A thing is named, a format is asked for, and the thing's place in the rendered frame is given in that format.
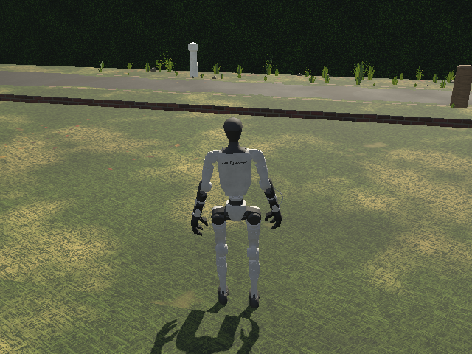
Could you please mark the robot right hand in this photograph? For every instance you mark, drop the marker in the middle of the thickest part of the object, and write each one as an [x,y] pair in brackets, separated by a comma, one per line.
[277,218]

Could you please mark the left robot upper arm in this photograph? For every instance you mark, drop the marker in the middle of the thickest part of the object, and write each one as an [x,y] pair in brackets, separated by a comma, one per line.
[211,157]

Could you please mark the robot left forearm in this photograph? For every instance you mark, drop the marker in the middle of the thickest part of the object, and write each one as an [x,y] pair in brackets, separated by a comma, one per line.
[199,202]

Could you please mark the right robot upper arm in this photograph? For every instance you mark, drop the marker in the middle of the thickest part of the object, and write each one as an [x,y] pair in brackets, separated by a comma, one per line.
[257,156]

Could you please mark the robot right forearm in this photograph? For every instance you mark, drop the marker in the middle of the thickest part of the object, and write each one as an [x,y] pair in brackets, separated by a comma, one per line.
[271,197]

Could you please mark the robot left shin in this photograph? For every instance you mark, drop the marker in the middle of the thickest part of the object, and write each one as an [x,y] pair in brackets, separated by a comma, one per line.
[221,269]

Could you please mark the humanoid robot torso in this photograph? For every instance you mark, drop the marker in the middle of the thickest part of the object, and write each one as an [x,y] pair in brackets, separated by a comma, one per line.
[235,179]

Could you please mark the robot left hand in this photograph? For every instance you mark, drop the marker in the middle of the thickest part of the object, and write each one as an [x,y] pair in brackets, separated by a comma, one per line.
[195,226]

